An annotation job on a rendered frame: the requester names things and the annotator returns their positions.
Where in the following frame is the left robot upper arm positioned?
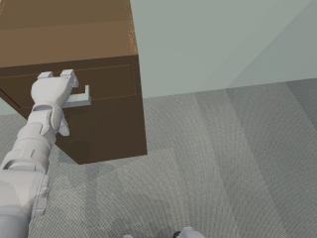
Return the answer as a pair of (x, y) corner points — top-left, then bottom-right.
(0, 169), (51, 238)

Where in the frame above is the cabinet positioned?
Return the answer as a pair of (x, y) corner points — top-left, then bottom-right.
(0, 0), (148, 165)

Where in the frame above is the robot right shin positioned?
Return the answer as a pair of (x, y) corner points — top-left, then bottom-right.
(180, 227), (193, 234)

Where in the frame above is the handle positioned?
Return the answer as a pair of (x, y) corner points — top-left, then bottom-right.
(62, 85), (91, 108)

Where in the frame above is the robot left hand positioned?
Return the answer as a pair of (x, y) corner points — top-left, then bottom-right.
(31, 69), (79, 136)

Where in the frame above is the drawer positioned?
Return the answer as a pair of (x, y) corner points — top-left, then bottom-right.
(0, 63), (135, 108)

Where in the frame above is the left robot forearm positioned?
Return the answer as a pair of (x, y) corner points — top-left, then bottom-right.
(0, 101), (62, 175)

